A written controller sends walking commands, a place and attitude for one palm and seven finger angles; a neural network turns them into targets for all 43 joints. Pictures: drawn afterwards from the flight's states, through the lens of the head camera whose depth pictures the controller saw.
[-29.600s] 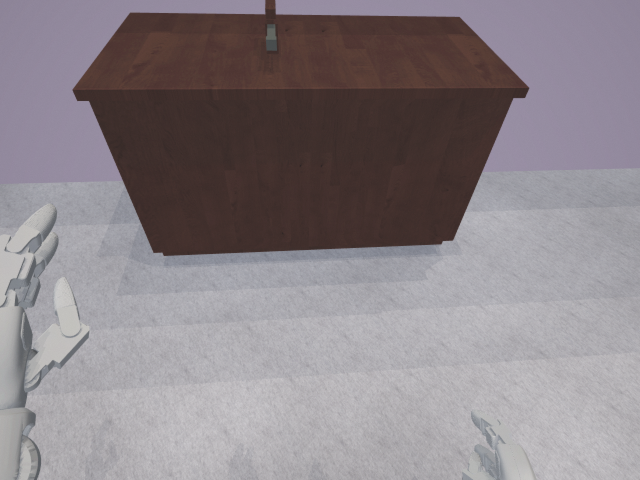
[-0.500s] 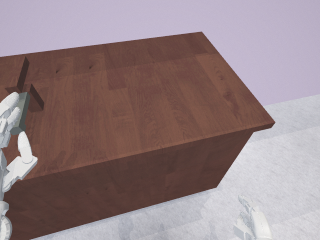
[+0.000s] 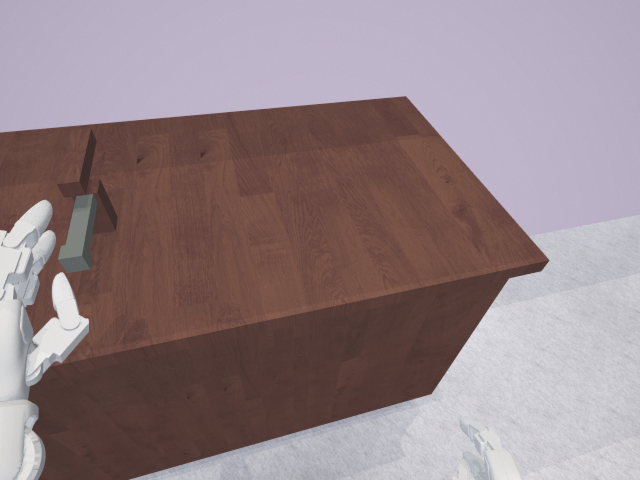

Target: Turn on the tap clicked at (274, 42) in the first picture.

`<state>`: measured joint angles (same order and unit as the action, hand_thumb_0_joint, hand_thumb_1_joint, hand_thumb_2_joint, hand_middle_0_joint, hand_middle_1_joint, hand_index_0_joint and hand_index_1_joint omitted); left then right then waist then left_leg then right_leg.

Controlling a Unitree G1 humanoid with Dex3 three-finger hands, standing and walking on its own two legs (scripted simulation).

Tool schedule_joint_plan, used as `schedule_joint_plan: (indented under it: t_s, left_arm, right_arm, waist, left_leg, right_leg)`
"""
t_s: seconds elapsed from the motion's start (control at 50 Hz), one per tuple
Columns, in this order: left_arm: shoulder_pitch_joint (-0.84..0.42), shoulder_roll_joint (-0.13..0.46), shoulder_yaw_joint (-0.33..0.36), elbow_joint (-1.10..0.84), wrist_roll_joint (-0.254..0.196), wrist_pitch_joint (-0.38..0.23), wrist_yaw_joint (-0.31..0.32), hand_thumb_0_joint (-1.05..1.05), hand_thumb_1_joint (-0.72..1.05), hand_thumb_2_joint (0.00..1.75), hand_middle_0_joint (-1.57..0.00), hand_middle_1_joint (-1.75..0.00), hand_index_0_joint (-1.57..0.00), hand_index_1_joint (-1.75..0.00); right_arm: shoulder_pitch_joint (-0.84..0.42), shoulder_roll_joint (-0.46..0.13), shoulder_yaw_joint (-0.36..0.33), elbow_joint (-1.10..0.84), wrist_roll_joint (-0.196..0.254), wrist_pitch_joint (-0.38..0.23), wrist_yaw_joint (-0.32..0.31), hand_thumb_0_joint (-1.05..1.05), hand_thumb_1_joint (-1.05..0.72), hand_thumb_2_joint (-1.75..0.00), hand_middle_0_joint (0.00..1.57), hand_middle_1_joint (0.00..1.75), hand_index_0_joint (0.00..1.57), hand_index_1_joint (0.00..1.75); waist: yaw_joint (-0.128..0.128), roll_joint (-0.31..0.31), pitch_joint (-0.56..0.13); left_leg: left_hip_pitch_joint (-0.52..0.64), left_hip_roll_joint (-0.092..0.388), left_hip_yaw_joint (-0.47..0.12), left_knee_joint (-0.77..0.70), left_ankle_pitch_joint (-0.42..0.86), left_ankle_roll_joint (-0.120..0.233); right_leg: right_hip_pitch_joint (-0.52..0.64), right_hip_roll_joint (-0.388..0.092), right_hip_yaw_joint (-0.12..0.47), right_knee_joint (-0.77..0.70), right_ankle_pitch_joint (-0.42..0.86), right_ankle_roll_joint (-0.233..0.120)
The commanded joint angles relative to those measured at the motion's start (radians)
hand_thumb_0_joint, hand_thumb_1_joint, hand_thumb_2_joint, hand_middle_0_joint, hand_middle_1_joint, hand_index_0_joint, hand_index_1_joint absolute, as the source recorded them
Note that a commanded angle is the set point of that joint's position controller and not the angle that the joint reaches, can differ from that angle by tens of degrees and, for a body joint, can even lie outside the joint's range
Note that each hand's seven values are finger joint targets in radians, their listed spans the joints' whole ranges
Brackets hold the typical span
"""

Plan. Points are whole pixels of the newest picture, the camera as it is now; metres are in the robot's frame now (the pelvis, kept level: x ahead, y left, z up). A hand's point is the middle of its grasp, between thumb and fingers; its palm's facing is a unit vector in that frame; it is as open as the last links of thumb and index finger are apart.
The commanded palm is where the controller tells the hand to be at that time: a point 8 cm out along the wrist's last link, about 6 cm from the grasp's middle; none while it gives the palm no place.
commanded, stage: come to a stop and stand still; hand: left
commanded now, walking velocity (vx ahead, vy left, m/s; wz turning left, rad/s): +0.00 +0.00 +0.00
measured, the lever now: (75, 257) +0.35 +0.36 +0.07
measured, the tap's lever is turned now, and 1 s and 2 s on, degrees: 0 0 0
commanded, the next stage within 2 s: look again from close up in 0.06 s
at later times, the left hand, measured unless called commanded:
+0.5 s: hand (115, 292) +0.26 +0.24 +0.14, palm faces +0.26 -0.87 -0.42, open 7.5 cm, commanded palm +0.20 +0.29 +0.17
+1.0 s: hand (66, 250) +0.28 +0.28 +0.18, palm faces +0.43 -0.78 -0.45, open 7.5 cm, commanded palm +0.19 +0.28 +0.17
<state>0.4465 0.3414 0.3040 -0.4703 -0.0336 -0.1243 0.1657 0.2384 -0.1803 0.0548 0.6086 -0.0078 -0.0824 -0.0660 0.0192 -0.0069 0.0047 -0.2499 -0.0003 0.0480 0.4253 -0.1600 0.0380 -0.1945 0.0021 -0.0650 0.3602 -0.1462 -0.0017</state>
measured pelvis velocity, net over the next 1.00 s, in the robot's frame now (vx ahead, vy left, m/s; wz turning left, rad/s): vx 0.03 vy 0.00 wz -0.03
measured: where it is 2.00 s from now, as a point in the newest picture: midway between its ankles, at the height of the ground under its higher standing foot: outside the picture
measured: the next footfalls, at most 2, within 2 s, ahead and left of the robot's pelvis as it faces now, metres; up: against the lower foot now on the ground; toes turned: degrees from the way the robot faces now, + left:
none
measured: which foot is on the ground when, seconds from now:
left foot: down 0.00-1.00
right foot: down 0.00-1.00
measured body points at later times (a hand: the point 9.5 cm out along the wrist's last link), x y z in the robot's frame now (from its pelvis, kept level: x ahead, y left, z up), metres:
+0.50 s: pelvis +0.03 +0.01 +0.00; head +0.06 +0.03 +0.44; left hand +0.24 +0.29 +0.16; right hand +0.19 -0.22 -0.08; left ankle +0.05 +0.09 -0.74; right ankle +0.03 -0.12 -0.74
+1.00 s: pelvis +0.03 +0.00 +0.00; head +0.07 +0.03 +0.44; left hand +0.25 +0.32 +0.20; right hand +0.22 -0.21 -0.07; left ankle +0.05 +0.09 -0.74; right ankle +0.03 -0.12 -0.74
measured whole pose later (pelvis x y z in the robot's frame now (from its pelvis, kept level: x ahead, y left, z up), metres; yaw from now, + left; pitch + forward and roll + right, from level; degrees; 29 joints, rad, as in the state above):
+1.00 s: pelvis +0.03 +0.00 +0.00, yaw -1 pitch +1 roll -1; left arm 0.21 0.48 0.45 -0.37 -0.01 -0.24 0.05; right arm 0.19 -0.18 0.02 0.57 -0.01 -0.15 -0.01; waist 0.08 -0.04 0.07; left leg -0.27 0.01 0.08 0.49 -0.23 0.05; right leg -0.23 0.01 -0.04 0.43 -0.21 0.00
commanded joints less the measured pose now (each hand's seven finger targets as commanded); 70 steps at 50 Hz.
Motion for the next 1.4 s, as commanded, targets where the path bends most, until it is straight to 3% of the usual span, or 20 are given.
schedule_joint_plan:
  t_s: [0.0,0.12,0.14,0.16,0.18,0.24,0.3,0.36,0.48,0.54,0.62,0.88,0.9,0.92,0.94,0.98,1.02,1.1,1.22,1.38]
  left_arm:
    - [-0.104,0.157,0.093,-0.226,0.001,-0.069,0.02,0.0,0.9,0.9,-0.2,-0.3,-0.2,-0.3]
    - [-0.072,0.161,0.104,-0.222,-0.006,-0.07,0.022,0.0,0.9,0.9,-0.2,-0.3,-0.2,-0.3]
    - [-1.19,1.016,0.7,-0.454,0.17,-0.188,0.003,0.0,0.9,0.9,-0.2,-0.3,-0.2,-0.3]
    - [-0.589,0.363,0.279,0.146,0.058,-0.156,-0.053,0.0,0.9,0.9,-0.2,-0.3,-0.2,-0.3]
    - [-0.341,0.2,0.19,0.149,0.006,-0.132,-0.064,0.0,0.9,0.9,-0.2,-0.3,-0.2,-0.3]
    - [-0.156,0.136,0.075,-0.055,-0.014,-0.17,-0.079,0.0,0.9,0.9,-0.2,-0.3,-0.2,-0.3]
    - [-0.052,0.17,0.106,-0.119,-0.013,-0.16,-0.071,0.0,0.9,0.9,-0.2,-0.3,-0.2,-0.3]
    - [-0.087,0.247,0.206,-0.132,-0.011,-0.165,-0.06,0.0,0.9,0.9,-0.2,-0.3,-0.2,-0.3]
    - [-0.18,0.254,0.218,-0.238,-0.014,-0.18,-0.054,0.0,0.9,0.9,-0.2,-0.3,-0.2,-0.3]
    - [-0.136,0.203,0.178,-0.254,-0.013,-0.174,-0.052,0.0,0.9,0.9,-0.2,-0.3,-0.2,-0.3]
    - [-0.074,0.167,0.149,-0.26,-0.005,-0.156,-0.054,0.0,0.9,0.9,-0.2,-0.3,-0.2,-0.3]
    - [-0.061,0.196,0.189,-0.268,-0.024,-0.124,-0.04,0.0,0.9,0.9,-0.2,-0.3,-0.2,-0.3]
    - [-1.098,0.972,0.73,-0.478,0.153,-0.242,-0.05,0.0,0.9,0.9,-0.2,-0.3,-0.2,-0.3]
    - [-0.438,0.304,0.318,0.216,0.032,-0.171,-0.101,0.0,0.9,0.9,-0.2,-0.3,-0.2,-0.3]
    - [-0.263,0.184,0.194,0.101,0.006,-0.159,-0.111,0.0,0.9,0.9,-0.2,-0.3,-0.2,-0.3]
    - [-0.135,0.059,0.048,-0.105,-0.03,-0.168,-0.101,0.0,0.9,0.9,-0.2,-0.3,-0.2,-0.3]
    - [-0.067,0.116,0.064,-0.182,-0.019,-0.153,-0.079,0.0,0.9,0.9,-0.2,-0.3,-0.2,-0.3]
    - [-0.042,0.223,0.2,-0.179,-0.026,-0.147,-0.041,0.0,0.9,0.9,-0.2,-0.3,-0.2,-0.3]
    - [-0.173,0.221,0.196,-0.156,-0.025,-0.171,-0.038,0.0,0.9,0.9,-0.2,-0.3,-0.2,-0.3]
    - [-0.186,0.152,0.101,-0.1,0.011,-0.165,-0.04,0.0,0.9,0.9,-0.2,-0.3,-0.2,-0.3]
  right_arm:
    - [-0.134,-0.132,-0.058,-0.161,0.006,-0.059,-0.008,0.0,-0.9,-0.9,0.2,0.3,0.2,0.3]
    - [-0.135,-0.13,-0.061,-0.157,0.007,-0.059,-0.006,0.0,-0.9,-0.9,0.2,0.3,0.2,0.3]
    - [-0.03,-0.175,-0.066,-0.176,-0.022,-0.1,0.005,0.0,-0.9,-0.9,0.2,0.3,0.2,0.3]
    - [-0.093,-0.043,-0.033,-0.09,0.008,-0.092,0.005,0.0,-0.9,-0.9,0.2,0.3,0.2,0.3]
    - [-0.101,-0.124,-0.099,-0.149,0.035,-0.106,0.024,0.0,-0.9,-0.9,0.2,0.3,0.2,0.3]
    - [-0.096,-0.138,-0.092,-0.191,0.039,-0.12,0.064,0.0,-0.9,-0.9,0.2,0.3,0.2,0.3]
    - [-0.116,-0.139,-0.086,-0.201,0.04,-0.121,0.068,0.0,-0.9,-0.9,0.2,0.3,0.2,0.3]
    - [-0.117,-0.142,-0.083,-0.207,0.029,-0.122,0.046,0.0,-0.9,-0.9,0.2,0.3,0.2,0.3]
    - [-0.13,-0.136,-0.076,-0.208,0.022,-0.129,0.028,0.0,-0.9,-0.9,0.2,0.3,0.2,0.3]
    - [-0.108,-0.138,-0.085,-0.202,0.022,-0.135,0.034,0.0,-0.9,-0.9,0.2,0.3,0.2,0.3]
    - [-0.087,-0.139,-0.095,-0.196,0.018,-0.128,0.051,0.0,-0.9,-0.9,0.2,0.3,0.2,0.3]
    - [-0.126,-0.133,-0.085,-0.225,0.026,-0.071,0.028,0.0,-0.9,-0.9,0.2,0.3,0.2,0.3]
    - [0.038,-0.165,-0.101,-0.151,-0.056,-0.136,0.044,0.0,-0.9,-0.9,0.2,0.3,0.2,0.3]
    - [-0.071,-0.055,-0.069,-0.116,-0.001,-0.13,0.04,0.0,-0.9,-0.9,0.2,0.3,0.2,0.3]
    - [-0.031,-0.145,-0.121,-0.196,0.013,-0.142,0.041,0.0,-0.9,-0.9,0.2,0.3,0.2,0.3]
    - [-0.073,-0.127,-0.109,-0.201,0.032,-0.142,0.068,0.0,-0.9,-0.9,0.2,0.3,0.2,0.3]
    - [-0.08,-0.146,-0.11,-0.219,0.025,-0.136,0.087,0.0,-0.9,-0.9,0.2,0.3,0.2,0.3]
    - [-0.112,-0.149,-0.098,-0.224,0.032,-0.114,0.057,0.0,-0.9,-0.9,0.2,0.3,0.2,0.3]
    - [-0.118,-0.139,-0.084,-0.207,0.025,-0.121,0.013,0.0,-0.9,-0.9,0.2,0.3,0.2,0.3]
    - [-0.11,-0.15,-0.083,-0.178,0.025,-0.152,0.021,0.0,-0.9,-0.9,0.2,0.3,0.2,0.3]
  waist:
    - [-0.001,0.092,-0.061]
    - [0.001,0.074,-0.076]
    - [-0.011,-0.08,0.156]
    - [-0.009,-0.054,-0.125]
    - [0.033,0.193,-0.175]
    - [0.035,0.107,-0.121]
    - [0.031,-0.047,-0.09]
    - [0.024,-0.086,-0.06]
    - [0.016,0.117,-0.15]
    - [0.015,0.112,-0.189]
    - [0.007,0.14,-0.193]
    - [0.002,0.08,-0.2]
    - [0.014,-0.049,-0.01]
    - [0.009,-0.054,-0.184]
    - [0.036,0.085,-0.196]
    - [0.016,0.238,-0.259]
    - [0.023,0.163,-0.205]
    - [0.015,-0.042,-0.136]
    - [0.002,0.039,-0.025]
    - [0.01,0.045,-0.007]
  left_leg:
    - [-0.117,0.097,-0.147,-0.193,-0.292,-0.033]
    - [-0.08,0.081,-0.123,-0.154,-0.192,-0.04]
    - [-0.216,0.123,-0.054,0.049,-0.074,0.001]
    - [0.038,0.051,-0.073,0.038,0.019,0.01]
    - [0.167,0.051,-0.029,-0.025,0.026,-0.02]
    - [0.004,0.059,-0.031,-0.037,-0.163,-0.015]
    - [0.003,0.06,-0.042,-0.055,-0.209,-0.019]
    - [-0.012,0.064,-0.055,-0.073,-0.232,-0.016]
    - [0.096,0.086,-0.055,-0.036,0.122,-0.009]
    - [0.161,0.109,-0.061,0.016,0.398,-0.022]
    - [0.225,0.148,-0.068,0.032,0.642,-0.046]
    - [0.115,0.099,-0.042,0.026,0.304,-0.039]
    - [-0.035,0.092,-0.038,0.119,0.251,-0.018]
    - [0.079,0.032,-0.07,0.018,0.262,-0.019]
    - [0.183,0.079,-0.036,0.04,0.335,-0.025]
    - [0.25,0.122,-0.069,0.018,0.487,-0.012]
    - [0.149,0.172,-0.096,-0.009,0.428,0.003]
    - [-0.041,0.105,-0.082,-0.02,-0.006,-0.01]
    - [0.0,0.06,-0.089,-0.037,-0.257,-0.005]
    - [-0.026,0.074,-0.093,-0.107,-0.322,0.0]
  right_leg:
    - [0.114,-0.015,0.082,-0.038,-0.069,-0.002]
    - [0.109,-0.024,0.086,-0.058,-0.033,-0.005]
    - [-0.145,-0.112,0.159,-0.115,-0.025,0.053]
    - [-0.145,-0.153,0.147,-0.071,-0.125,-0.034]
    - [-0.077,-0.082,0.172,-0.01,-0.032,-0.067]
    - [0.018,-0.087,0.174,-0.028,-0.107,-0.016]
    - [-0.023,-0.064,0.14,-0.058,-0.212,-0.02]
    - [-0.051,-0.05,0.137,-0.067,-0.245,-0.013]
    - [0.039,-0.049,0.085,0.062,0.119,-0.014]
    - [0.044,-0.04,0.062,0.08,0.225,-0.009]
    - [-0.014,-0.019,0.026,0.124,0.119,-0.006]
    - [0.091,-0.052,0.075,0.048,0.306,-0.019]
    - [-0.115,-0.066,0.131,-0.011,0.293,0.028]
    - [-0.009,-0.113,0.153,0.045,0.307,-0.085]
    - [0.004,-0.088,0.245,0.051,0.386,-0.044]
    - [0.029,-0.071,0.119,0.14,0.228,-0.024]
    - [0.019,-0.056,0.078,0.162,0.02,-0.01]
    - [0.082,-0.075,0.095,0.065,0.02,-0.013]
    - [-0.103,-0.094,0.188,-0.089,-0.328,-0.035]
    - [-0.05,-0.044,0.142,-0.069,-0.29,-0.012]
